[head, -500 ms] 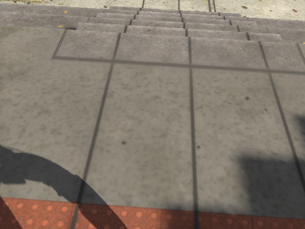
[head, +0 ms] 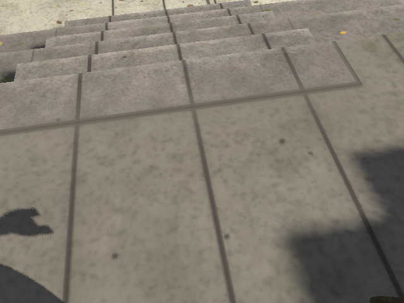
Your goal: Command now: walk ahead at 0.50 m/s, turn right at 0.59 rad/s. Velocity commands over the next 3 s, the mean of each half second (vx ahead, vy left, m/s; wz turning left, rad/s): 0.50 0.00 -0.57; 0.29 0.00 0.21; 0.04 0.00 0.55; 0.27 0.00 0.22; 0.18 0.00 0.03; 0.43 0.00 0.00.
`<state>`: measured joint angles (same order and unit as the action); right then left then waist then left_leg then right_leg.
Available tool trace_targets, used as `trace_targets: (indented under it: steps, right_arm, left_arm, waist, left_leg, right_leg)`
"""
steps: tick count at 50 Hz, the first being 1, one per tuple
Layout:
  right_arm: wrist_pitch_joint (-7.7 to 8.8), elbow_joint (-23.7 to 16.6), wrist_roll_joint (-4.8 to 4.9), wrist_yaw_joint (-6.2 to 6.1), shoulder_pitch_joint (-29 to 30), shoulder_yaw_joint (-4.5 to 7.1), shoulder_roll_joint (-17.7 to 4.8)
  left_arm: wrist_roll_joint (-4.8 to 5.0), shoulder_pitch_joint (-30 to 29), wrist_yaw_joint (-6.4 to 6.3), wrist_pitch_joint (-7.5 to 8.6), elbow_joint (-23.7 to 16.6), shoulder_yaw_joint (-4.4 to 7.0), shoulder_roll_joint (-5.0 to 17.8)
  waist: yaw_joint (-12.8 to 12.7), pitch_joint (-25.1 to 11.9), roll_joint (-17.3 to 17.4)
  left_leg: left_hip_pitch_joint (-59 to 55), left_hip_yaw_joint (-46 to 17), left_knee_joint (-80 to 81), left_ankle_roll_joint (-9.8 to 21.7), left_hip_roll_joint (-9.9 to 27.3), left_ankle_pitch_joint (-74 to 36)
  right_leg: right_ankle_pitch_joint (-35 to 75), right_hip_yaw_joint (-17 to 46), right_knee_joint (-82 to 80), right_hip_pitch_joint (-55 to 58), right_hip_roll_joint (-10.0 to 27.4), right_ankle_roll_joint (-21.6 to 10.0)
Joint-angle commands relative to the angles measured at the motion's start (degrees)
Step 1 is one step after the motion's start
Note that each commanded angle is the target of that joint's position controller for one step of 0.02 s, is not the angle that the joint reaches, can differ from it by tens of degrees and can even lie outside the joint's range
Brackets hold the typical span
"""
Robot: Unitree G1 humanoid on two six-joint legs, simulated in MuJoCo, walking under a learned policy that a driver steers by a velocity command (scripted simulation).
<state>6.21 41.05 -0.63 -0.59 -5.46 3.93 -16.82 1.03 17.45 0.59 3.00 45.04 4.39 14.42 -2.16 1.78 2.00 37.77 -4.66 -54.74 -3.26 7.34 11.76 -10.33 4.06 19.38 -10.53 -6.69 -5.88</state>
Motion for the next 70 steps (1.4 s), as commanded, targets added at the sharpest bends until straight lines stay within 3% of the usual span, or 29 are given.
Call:
trace_targets:
  steps: [1,6,10,11,12,13,14,15,17,22,31,33,35,36,37,38,39,41,43,49,56,57,58,59,60,62,63,65,70]
  right_arm:
    - [0.11,-4.3,-0.07,0.11,3.2,0.02,-1.8]
    - [1.11,-6.8,1.26,1.51,8.4,0.52,-4.3]
    - [2.20,-5.2,0.81,1.46,-2.2,2.44,-7.7]
    - [2.36,-4.6,-0.28,0.96,-10.4,3.25,-10.7]
    - [1.71,-3.0,-1.45,1.09,-16.0,4.23,-15.2]
    - [1.46,-3.3,-0.15,1.45,-16.0,3.42,-11.1]
    - [1.03,-4.1,0.25,1.18,-13.3,2.25,-6.8]
    - [0.49,-4.4,0.02,1.08,-10.6,1.64,-5.4]
    - [0.23,-3.7,-0.47,1.04,-7.5,0.94,-3.8]
    - [1.12,-1.3,0.15,0.91,-8.4,1.90,-6.0]
    - [-1.25,3.5,2.21,1.35,-14.9,2.13,-9.9]
    - [-2.12,4.3,2.45,1.02,-15.3,2.25,-10.6]
    - [-2.38,4.2,2.79,0.58,-14.3,1.64,-9.2]
    - [-1.89,2.4,1.34,0.46,-13.4,0.28,-5.8]
    - [-1.53,2.1,-0.09,0.70,-21.1,-1.67,0.2]
    - [-1.68,2.9,1.88,0.46,-22.4,-0.56,-4.8]
    - [-2.26,2.0,3.08,0.28,-17.2,0.58,-8.0]
    - [-4.37,1.7,1.94,-0.52,-14.0,0.91,-7.0]
    - [-6.94,1.5,1.69,-1.03,-16.0,1.06,-5.2]
    - [-8.67,-2.8,1.09,-0.16,-10.1,0.78,-3.3]
    - [-9.56,-5.9,0.87,1.80,-8.2,2.24,-5.7]
    - [-9.34,-5.5,0.54,1.25,-10.1,3.10,-7.9]
    - [-8.90,-6.5,0.32,0.13,-11.3,4.80,-15.0]
    - [-7.88,-8.4,-1.15,0.47,-10.8,4.65,-17.3]
    - [-6.56,-8.2,-1.48,1.24,-11.6,4.06,-14.9]
    - [-5.60,-8.5,0.25,0.86,-6.7,3.20,-11.7]
    - [-5.89,-9.1,0.99,0.37,-4.5,2.68,-10.4]
    - [-6.30,-10.1,0.56,-0.36,-3.6,2.21,-9.8]
    - [-6.96,-10.8,0.85,-1.45,-5.3,2.82,-10.9]
  left_arm:
    - [0.37,-1.3,-1.12,0.59,-4.7,2.44,10.0]
    - [0.89,2.7,-1.39,-0.11,-4.1,2.32,9.9]
    - [0.33,0.2,-1.51,-0.31,-5.5,1.84,8.2]
    - [-0.55,0.0,-1.20,-0.07,-6.7,0.57,4.8]
    - [1.04,7.4,-1.35,0.57,-8.5,-0.42,1.3]
    - [1.87,9.2,-1.33,0.68,-7.4,0.12,6.5]
    - [1.64,4.1,-1.28,0.20,-7.4,1.03,10.1]
    - [0.78,0.1,-1.31,-0.20,-8.1,1.17,10.2]
    - [0.39,-2.0,-0.88,-0.55,-9.1,1.53,8.7]
    - [0.30,-4.2,-0.54,-1.97,-10.4,0.91,5.3]
    - [0.10,-18.6,1.73,1.33,-13.1,-0.83,3.3]
    - [-0.20,-17.4,1.90,2.10,-13.1,-0.11,5.1]
    - [-1.65,-7.6,1.32,2.66,-10.0,1.54,8.5]
    - [-3.14,0.0,0.49,2.57,-9.0,2.59,12.8]
    - [-4.25,1.2,-0.44,1.40,-9.8,2.69,15.7]
    - [-3.19,2.8,-0.26,0.42,-9.9,2.56,14.3]
    - [-2.31,0.5,-0.19,0.07,-9.7,1.82,11.4]
    - [-1.14,-6.0,-0.22,-0.04,-9.0,0.41,7.2]
    - [-2.20,-11.3,-0.26,0.15,-8.6,0.61,7.3]
    - [-1.92,-14.4,-2.00,0.06,-6.7,1.62,9.5]
    - [0.69,-12.8,-1.77,-2.17,-3.9,2.43,11.7]
    - [0.23,-9.4,-1.63,-2.56,-2.3,2.03,9.8]
    - [-2.15,-7.8,-1.42,-2.79,-3.0,1.14,6.6]
    - [-2.68,-12.2,-1.99,-2.88,-6.0,0.94,7.1]
    - [-1.73,-15.2,-2.29,-3.04,-6.1,1.60,9.4]
    - [-1.05,-13.6,-3.07,-3.42,-4.7,2.03,9.4]
    - [-1.55,-13.3,-3.38,-3.57,-4.4,2.29,10.0]
    - [-1.41,-11.9,-3.11,-3.40,-4.0,2.30,9.3]
    - [-0.98,-13.8,-2.72,-3.10,-4.2,1.31,7.0]
  waist:
    - [0.2,-1.9,-5.6]
    - [-1.9,-2.4,-8.0]
    - [4.5,-6.1,-9.6]
    - [8.0,-13.6,-4.2]
    - [5.1,-20.7,14.5]
    - [5.2,-19.5,14.9]
    - [6.6,-12.1,7.8]
    - [6.1,-7.4,2.8]
    - [3.6,-2.8,3.1]
    - [2.9,-1.3,3.1]
    - [6.7,1.9,2.6]
    - [5.0,0.2,4.4]
    - [-0.4,-6.7,4.1]
    - [-3.3,-14.8,0.0]
    - [-0.3,-22.8,-15.3]
    - [-2.6,-28.7,-15.3]
    - [-2.7,-21.8,-11.6]
    - [0.6,-12.1,-8.7]
    - [4.3,-8.4,-10.2]
    - [4.1,-7.1,-9.3]
    - [4.1,-6.4,-7.7]
    - [4.0,-6.1,-3.3]
    - [2.3,-5.7,13.6]
    - [4.1,-6.5,18.1]
    - [6.3,-8.7,10.5]
    - [2.9,-7.8,4.1]
    - [2.0,-7.7,4.8]
    - [1.1,-9.4,5.4]
    - [2.7,-9.3,5.6]
  left_leg:
    - [-5.0,3.2,12.6,-1.1,-3.8,-10.8]
    - [-9.4,1.2,24.7,0.5,-6.7,-13.8]
    - [-24.2,1.5,29.2,4.9,-6.4,-8.5]
    - [-38.2,-6.3,28.1,8.5,2.3,-7.1]
    - [-56.4,-32.3,33.5,17.3,15.5,3.7]
    - [-56.3,-43.0,36.6,18.5,18.4,16.9]
    - [-49.9,-33.9,37.5,16.1,15.9,18.1]
    - [-42.4,-24.8,37.9,14.2,13.1,11.7]
    - [-32.6,-14.2,40.5,12.9,8.5,1.0]
    - [-30.6,-3.2,45.4,14.7,8.4,-7.8]
    - [-32.9,0.9,43.1,14.2,6.4,-16.0]
    - [-35.8,-0.5,37.7,12.4,6.8,-23.7]
    - [-32.9,2.0,25.9,8.5,2.4,-31.6]
    - [-23.2,4.3,13.0,5.1,-1.4,-16.7]
    - [-4.0,4.9,-6.7,0.9,-7.8,27.1]
    - [-1.8,-1.9,-15.4,0.3,-7.4,29.9]
    - [2.3,-1.2,-18.3,0.1,-5.3,27.2]
    - [2.0,1.0,-15.3,-0.7,-2.4,20.7]
    - [-6.7,2.4,-13.3,-1.8,-2.2,15.7]
    - [-12.2,4.2,2.2,-0.1,-1.5,3.5]
    - [-21.6,9.1,22.0,5.2,-5.4,0.1]
    - [-26.1,6.6,27.2,7.1,-5.6,-7.3]
    - [-33.2,-11.4,31.5,12.1,7.3,-29.7]
    - [-33.6,-25.4,34.4,23.4,15.5,-32.5]
    - [-33.1,-23.1,35.5,23.8,13.8,-28.9]
    - [-31.9,-15.5,34.3,17.6,8.2,-22.0]
    - [-30.4,-14.3,34.2,16.3,7.3,-21.7]
    - [-29.0,-12.9,34.3,16.0,5.3,-23.0]
    - [-30.3,-15.5,34.3,16.1,4.0,-14.3]
  right_leg:
    - [16.0,8.4,-5.4,-4.5,10.6,-8.4]
    - [6.2,15.2,-0.4,0.1,13.3,-6.3]
    - [9.1,18.1,11.1,0.8,11.6,-2.6]
    - [3.5,13.7,26.3,-5.5,8.0,-0.4]
    - [-21.2,6.0,45.6,-25.6,-0.1,3.3]
    - [-23.4,7.3,55.3,-34.1,4.1,4.1]
    - [-18.0,6.9,58.3,-36.2,6.5,4.7]
    - [-13.7,4.7,57.3,-34.5,8.5,5.0]
    - [-9.1,4.1,52.4,-30.4,11.5,4.9]
    - [-3.3,2.4,44.4,-31.2,13.2,6.1]
    - [6.9,-4.0,15.1,-22.4,9.6,6.0]
    - [5.9,-3.9,10.3,-18.2,7.8,4.8]
    - [16.6,-4.9,4.0,-0.8,6.5,2.1]
    - [36.7,2.8,8.6,15.2,16.0,-1.2]
    - [58.4,19.1,13.4,33.2,33.0,-10.0]
    - [50.3,22.9,10.7,30.6,34.5,-13.2]
    - [44.9,16.5,8.6,25.3,30.7,-11.6]
    - [34.2,8.7,3.9,11.9,26.1,-8.5]
    - [27.8,3.0,-1.8,-1.5,24.3,-7.9]
    - [18.4,-5.9,-5.0,-5.0,24.8,-7.4]
    - [6.5,-9.0,4.6,-1.6,25.0,-1.0]
    - [1.0,-11.5,11.1,-4.2,21.8,2.5]
    - [-15.2,-17.6,29.4,-16.3,14.3,8.3]
    - [-29.8,-9.7,43.4,-28.2,6.9,10.7]
    - [-27.9,-3.0,49.7,-29.4,7.4,9.7]
    - [-18.5,-0.5,48.4,-29.7,9.2,8.2]
    - [-15.6,-0.1,46.9,-28.5,9.4,8.4]
    - [-11.8,-0.4,46.5,-24.8,7.9,8.9]
    - [-9.2,0.9,32.7,-22.5,6.3,10.3]
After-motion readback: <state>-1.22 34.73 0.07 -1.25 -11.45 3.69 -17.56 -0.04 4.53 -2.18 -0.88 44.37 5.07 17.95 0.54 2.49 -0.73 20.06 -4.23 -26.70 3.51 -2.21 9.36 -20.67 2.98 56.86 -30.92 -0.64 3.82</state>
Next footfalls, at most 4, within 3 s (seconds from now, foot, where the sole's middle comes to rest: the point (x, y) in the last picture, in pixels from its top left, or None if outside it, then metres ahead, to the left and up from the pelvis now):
0.22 left None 0.31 0.15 -0.78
0.72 right None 0.47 -0.18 -0.78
1.14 left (200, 289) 0.51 0.08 -0.78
1.62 right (270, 292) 0.51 -0.14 -0.78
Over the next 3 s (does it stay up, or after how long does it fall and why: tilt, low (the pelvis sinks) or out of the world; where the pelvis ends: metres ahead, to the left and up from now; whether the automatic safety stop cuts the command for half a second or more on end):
stays up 0.83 0.20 0.00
